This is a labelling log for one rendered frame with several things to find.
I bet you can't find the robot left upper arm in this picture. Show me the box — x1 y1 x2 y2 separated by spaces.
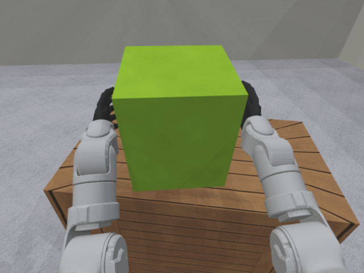
60 232 129 273

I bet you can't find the right robot forearm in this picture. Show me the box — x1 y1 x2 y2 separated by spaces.
241 115 345 264

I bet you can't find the pedestal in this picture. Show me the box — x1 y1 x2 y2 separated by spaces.
43 111 360 273

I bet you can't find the robot right upper arm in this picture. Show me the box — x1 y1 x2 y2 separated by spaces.
270 221 352 273

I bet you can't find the robot right hand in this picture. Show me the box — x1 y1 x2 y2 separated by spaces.
241 80 261 129

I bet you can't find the robot left hand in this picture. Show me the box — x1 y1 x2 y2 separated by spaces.
93 87 118 129

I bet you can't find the left robot forearm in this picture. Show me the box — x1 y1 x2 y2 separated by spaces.
59 119 119 273

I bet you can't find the carton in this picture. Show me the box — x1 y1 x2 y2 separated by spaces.
111 45 249 192

